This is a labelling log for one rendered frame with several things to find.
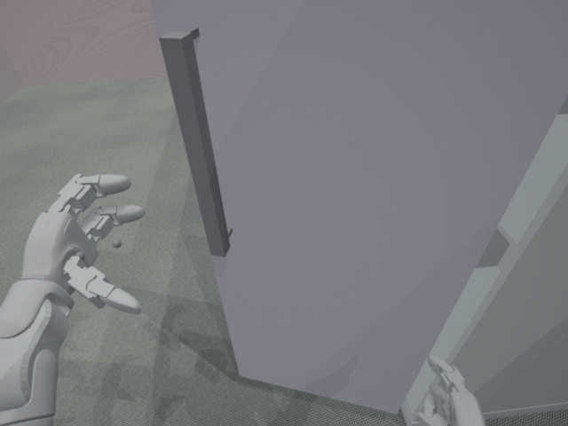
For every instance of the robot left hand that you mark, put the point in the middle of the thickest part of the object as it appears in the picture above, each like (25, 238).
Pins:
(56, 237)

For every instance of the robot right hand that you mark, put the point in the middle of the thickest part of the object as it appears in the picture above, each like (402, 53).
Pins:
(460, 408)

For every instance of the fridge door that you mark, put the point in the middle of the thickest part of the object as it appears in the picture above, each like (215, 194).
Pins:
(366, 151)

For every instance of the left robot forearm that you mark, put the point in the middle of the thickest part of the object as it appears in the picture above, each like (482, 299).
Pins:
(33, 326)

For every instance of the handle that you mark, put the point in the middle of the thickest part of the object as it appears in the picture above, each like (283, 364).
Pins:
(185, 83)

